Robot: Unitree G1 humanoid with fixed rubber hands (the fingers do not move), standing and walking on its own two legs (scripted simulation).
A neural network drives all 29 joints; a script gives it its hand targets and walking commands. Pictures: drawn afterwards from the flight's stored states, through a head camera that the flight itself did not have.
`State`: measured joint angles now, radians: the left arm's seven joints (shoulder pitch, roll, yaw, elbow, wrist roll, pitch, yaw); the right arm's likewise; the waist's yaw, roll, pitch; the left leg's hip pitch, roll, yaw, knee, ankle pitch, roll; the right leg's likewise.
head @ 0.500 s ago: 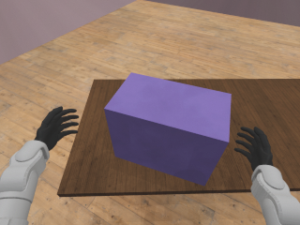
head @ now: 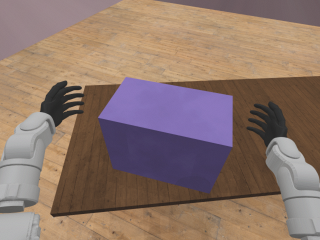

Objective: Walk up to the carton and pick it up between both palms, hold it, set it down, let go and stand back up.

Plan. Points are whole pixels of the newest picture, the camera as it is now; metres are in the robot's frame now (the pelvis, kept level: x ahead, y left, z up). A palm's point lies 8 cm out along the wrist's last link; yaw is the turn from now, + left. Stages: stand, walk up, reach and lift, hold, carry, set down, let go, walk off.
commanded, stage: reach and lift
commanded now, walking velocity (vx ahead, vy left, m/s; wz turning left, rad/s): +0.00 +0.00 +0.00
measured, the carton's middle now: (167, 135) +0.41 -0.02 +0.02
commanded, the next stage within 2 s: none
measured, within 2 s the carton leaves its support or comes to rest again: neither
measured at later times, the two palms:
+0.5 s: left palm (68, 86) +0.43 +0.22 +0.19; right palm (276, 116) +0.35 -0.27 +0.15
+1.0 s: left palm (73, 92) +0.45 +0.22 +0.15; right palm (265, 119) +0.36 -0.26 +0.12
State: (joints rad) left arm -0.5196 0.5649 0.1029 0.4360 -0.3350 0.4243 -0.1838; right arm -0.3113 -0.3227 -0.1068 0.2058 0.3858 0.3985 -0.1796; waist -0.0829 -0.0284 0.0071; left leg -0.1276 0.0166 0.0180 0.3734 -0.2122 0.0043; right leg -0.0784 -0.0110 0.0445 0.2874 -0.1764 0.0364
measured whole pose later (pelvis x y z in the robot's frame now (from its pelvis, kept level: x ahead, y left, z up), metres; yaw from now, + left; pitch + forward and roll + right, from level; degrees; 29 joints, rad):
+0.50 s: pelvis -0.01 +0.00 +0.00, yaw +0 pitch +3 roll -1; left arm -0.90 0.57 -0.03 0.85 -0.34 0.33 -0.14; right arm -0.66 -0.34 -0.07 0.61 0.39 0.31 -0.15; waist -0.14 -0.02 -0.04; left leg -0.24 0.02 0.01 0.38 -0.18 0.00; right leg -0.19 -0.01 0.03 0.29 -0.14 0.04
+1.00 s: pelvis -0.02 +0.00 +0.00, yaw +1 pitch +8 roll -1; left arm -1.09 0.57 -0.19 1.32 -0.41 0.03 -0.13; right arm -0.81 -0.30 0.02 0.97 0.39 0.10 -0.16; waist -0.18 -0.03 -0.10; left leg -0.39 0.02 -0.01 0.43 -0.18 0.00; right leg -0.32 0.00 0.01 0.33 -0.15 0.03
